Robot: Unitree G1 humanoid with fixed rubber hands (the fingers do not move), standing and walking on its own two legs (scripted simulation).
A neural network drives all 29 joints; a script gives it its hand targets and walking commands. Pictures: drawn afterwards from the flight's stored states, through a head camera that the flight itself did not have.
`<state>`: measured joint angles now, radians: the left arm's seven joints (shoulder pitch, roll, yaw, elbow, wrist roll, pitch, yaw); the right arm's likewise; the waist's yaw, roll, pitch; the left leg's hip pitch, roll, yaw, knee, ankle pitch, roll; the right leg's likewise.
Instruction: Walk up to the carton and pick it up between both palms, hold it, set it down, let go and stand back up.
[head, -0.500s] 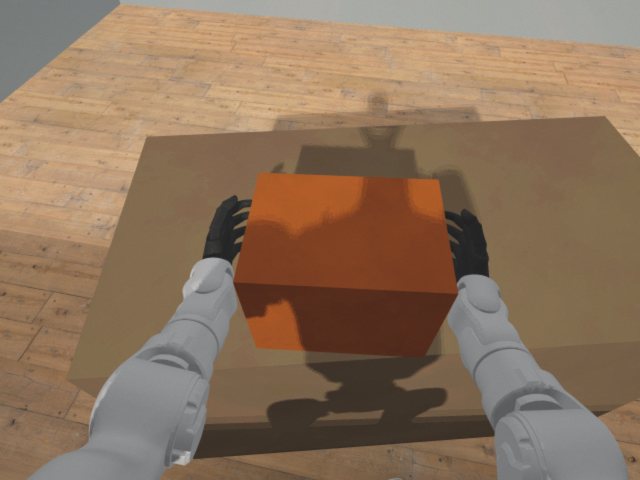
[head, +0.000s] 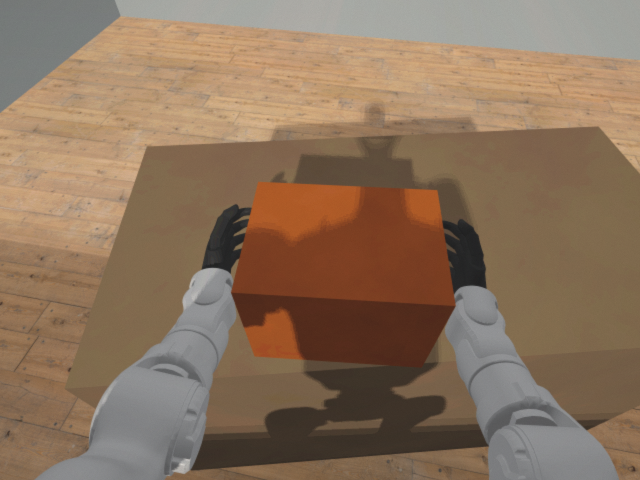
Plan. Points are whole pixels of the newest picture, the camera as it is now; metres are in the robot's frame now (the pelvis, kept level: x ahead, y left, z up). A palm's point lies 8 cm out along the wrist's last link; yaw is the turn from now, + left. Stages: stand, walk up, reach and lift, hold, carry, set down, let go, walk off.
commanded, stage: reach and lift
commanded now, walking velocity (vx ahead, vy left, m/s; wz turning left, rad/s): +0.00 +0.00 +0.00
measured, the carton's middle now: (341, 276) +0.39 -0.05 +0.01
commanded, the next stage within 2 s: none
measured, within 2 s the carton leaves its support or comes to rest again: leaves its support in 0.54 s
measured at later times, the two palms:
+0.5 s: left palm (217, 266) +0.41 +0.12 +0.04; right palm (467, 284) +0.34 -0.20 +0.04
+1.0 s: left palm (192, 237) +0.41 +0.14 +0.10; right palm (464, 254) +0.35 -0.19 +0.09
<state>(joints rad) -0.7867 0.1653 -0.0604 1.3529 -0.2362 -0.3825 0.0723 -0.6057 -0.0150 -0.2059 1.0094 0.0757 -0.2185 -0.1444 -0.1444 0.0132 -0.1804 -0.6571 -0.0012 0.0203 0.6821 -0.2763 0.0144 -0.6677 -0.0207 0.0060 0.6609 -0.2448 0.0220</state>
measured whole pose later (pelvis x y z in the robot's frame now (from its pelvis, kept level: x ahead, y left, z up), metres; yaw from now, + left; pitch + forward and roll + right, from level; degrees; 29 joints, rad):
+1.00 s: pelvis +0.04 +0.01 +0.02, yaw +3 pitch +13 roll -3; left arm -0.48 0.14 -0.14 0.77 -0.19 -0.04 0.16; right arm -0.27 -0.06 -0.08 0.50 0.08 0.08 -0.19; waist -0.12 0.05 -0.31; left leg -0.50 0.00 -0.04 0.56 -0.28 0.01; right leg -0.43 -0.02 -0.06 0.42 -0.20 0.03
